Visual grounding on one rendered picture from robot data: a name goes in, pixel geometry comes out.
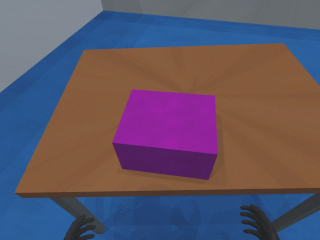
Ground table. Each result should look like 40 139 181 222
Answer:
14 43 320 234

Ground carton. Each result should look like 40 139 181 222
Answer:
112 89 218 180

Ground right robot hand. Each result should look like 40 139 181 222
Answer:
240 204 280 240

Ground left robot hand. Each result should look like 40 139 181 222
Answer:
63 214 96 240

